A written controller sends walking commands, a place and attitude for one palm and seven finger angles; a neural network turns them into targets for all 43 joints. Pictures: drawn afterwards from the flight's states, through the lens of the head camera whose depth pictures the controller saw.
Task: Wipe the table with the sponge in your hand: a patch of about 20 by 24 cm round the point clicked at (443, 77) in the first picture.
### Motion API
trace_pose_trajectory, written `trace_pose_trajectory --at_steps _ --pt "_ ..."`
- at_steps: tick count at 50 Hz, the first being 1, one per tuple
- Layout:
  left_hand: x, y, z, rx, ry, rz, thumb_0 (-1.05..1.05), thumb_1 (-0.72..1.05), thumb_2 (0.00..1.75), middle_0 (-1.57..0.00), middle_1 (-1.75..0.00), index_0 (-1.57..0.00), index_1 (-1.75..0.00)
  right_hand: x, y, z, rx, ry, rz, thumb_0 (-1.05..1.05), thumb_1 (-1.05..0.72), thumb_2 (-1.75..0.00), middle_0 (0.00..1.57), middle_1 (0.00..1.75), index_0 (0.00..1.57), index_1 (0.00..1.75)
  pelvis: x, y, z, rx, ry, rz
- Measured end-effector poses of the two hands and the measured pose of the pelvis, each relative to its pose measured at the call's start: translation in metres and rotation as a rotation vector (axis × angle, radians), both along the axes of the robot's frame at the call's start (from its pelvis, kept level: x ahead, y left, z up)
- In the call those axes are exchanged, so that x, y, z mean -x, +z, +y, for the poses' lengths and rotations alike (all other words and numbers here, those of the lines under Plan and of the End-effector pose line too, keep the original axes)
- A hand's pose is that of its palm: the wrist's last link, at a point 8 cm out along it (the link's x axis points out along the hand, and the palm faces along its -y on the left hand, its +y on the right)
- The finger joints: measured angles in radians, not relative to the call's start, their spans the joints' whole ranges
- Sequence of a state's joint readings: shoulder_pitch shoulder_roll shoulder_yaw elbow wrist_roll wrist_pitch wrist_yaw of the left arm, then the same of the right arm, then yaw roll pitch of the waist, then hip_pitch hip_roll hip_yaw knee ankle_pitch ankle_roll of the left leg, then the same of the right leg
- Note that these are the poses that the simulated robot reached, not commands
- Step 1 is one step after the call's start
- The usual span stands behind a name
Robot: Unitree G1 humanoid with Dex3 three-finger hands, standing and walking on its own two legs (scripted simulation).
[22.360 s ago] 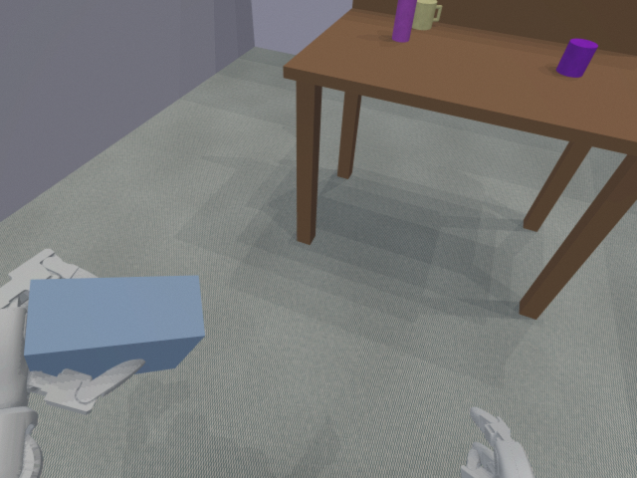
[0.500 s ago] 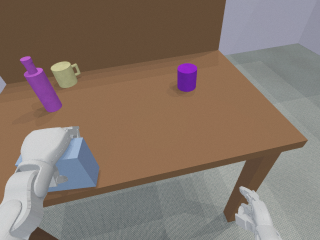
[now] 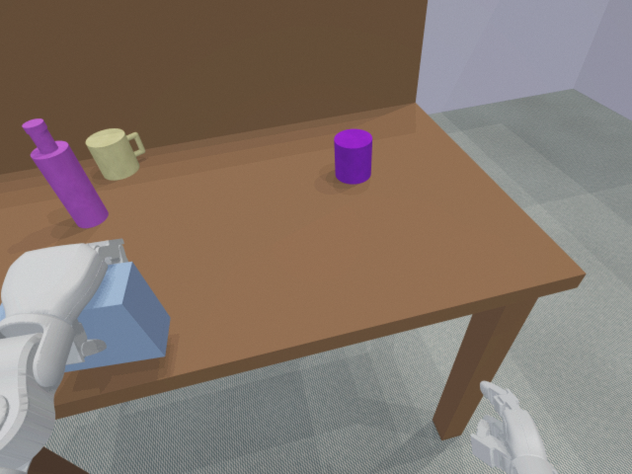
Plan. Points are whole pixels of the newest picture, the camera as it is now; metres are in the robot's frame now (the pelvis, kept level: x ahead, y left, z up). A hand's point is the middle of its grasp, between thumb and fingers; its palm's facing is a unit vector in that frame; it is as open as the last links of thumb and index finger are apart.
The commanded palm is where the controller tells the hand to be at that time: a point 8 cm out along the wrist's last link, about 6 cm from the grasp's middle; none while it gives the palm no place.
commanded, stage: move the sponge above the wiping area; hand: left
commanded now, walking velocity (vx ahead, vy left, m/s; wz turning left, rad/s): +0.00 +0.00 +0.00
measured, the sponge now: (103, 328) +0.22 +0.33 +0.08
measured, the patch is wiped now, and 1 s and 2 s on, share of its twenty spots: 0.00 0.00 0.00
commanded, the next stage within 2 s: lower the sponge onto the table in 1.16 s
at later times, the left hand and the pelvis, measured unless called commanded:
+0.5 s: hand (65, 281) +0.24 +0.34 +0.16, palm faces +0.17 +0.00 -0.99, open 9.7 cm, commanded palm +0.19 +0.33 +0.20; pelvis +0.00 +0.00 +0.00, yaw -1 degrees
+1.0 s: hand (75, 284) +0.25 +0.35 +0.14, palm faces +0.05 -0.04 -1.00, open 9.7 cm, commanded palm +0.21 +0.32 +0.20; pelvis -0.01 +0.02 +0.00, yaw +0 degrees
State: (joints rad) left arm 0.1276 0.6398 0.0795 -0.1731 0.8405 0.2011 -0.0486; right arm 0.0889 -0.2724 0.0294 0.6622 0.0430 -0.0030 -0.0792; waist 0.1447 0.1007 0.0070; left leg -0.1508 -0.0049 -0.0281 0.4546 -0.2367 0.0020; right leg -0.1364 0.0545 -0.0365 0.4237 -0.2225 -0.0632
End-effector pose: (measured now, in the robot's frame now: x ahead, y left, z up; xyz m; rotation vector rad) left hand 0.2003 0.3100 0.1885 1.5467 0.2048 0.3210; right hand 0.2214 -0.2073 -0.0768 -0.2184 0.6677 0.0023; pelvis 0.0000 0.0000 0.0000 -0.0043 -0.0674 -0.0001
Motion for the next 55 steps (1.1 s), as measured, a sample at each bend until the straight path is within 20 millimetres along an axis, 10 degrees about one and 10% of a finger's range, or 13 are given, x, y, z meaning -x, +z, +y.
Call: trace_pose_trajectory --at_steps 8,14,19,25,30,34,39,46,55 --pt "0.001 0.001 0.030 0.038 0.208 0.053 0.00 -0.48 1.07 -0.77 -1.37 -0.77 -1.37 0.002 -0.006 -0.003 -0.037 -0.025 0.004 0.02 -0.91 -0.90 0.21 0.30 0.20 0.30 0.005 0.000 0.001 -0.004 0.011 0.014" --pt "-0.010 -0.029 -0.002 0.067 0.034 0.179 0.00 -0.48 1.07 -0.77 -1.37 -0.77 -1.37 0.003 -0.003 -0.001 -0.012 -0.021 -0.021 0.02 -0.91 -0.90 0.21 0.30 0.20 0.30 0.008 -0.001 0.002 -0.005 0.013 0.016" --pt "-0.012 -0.008 -0.022 0.018 -0.117 0.031 0.00 -0.48 1.07 -0.77 -1.37 -0.78 -1.37 0.006 0.001 0.003 -0.011 -0.022 -0.023 0.02 -0.91 -0.90 0.21 0.30 0.20 0.30 0.003 0.000 0.002 -0.004 -0.008 0.006" --pt "-0.008 0.018 0.023 0.016 0.120 -0.094 0.00 -0.48 1.07 -0.77 -1.37 -0.78 -1.37 0.006 -0.002 0.003 -0.043 -0.035 0.016 0.02 -0.91 -0.90 0.21 0.30 0.20 0.30 0.003 0.000 0.004 -0.004 -0.023 0.003" --pt "0.008 -0.003 0.045 0.062 0.269 0.061 0.00 -0.48 1.07 -0.77 -1.37 -0.77 -1.37 0.002 -0.001 0.001 -0.037 -0.035 0.002 0.02 -0.91 -0.90 0.21 0.30 0.20 0.30 0.006 0.000 0.009 -0.002 -0.001 0.015" --pt "0.008 -0.034 0.025 0.097 0.160 0.200 0.00 -0.48 1.07 -0.77 -1.37 -0.77 -1.37 -0.003 0.000 0.006 -0.002 -0.016 -0.024 0.02 -0.91 -0.90 0.21 0.30 0.20 0.30 0.010 -0.001 0.013 0.000 0.021 0.014" --pt "-0.003 -0.012 -0.004 0.020 -0.073 0.068 -0.01 -0.48 1.07 -0.77 -1.38 -0.77 -1.37 -0.004 0.006 0.022 0.014 0.011 -0.044 0.02 -0.91 -0.90 0.20 0.30 0.20 0.30 0.008 0.000 0.014 0.002 0.020 0.003" --pt "-0.026 0.012 0.021 0.039 0.079 -0.068 0.00 -0.48 1.07 -0.77 -1.37 -0.77 -1.37 -0.003 0.004 0.037 -0.062 0.017 -0.006 0.02 -0.91 -0.90 0.21 0.30 0.20 0.30 0.006 0.002 0.016 0.000 0.000 0.013" --pt "-0.014 -0.025 0.008 0.096 0.084 0.151 0.00 -0.48 1.07 -0.77 -1.37 -0.77 -1.37 -0.006 -0.002 0.027 -0.047 0.022 0.005 0.02 -0.91 -0.90 0.21 0.30 0.20 0.30 0.002 0.001 0.021 -0.001 0.008 0.030"
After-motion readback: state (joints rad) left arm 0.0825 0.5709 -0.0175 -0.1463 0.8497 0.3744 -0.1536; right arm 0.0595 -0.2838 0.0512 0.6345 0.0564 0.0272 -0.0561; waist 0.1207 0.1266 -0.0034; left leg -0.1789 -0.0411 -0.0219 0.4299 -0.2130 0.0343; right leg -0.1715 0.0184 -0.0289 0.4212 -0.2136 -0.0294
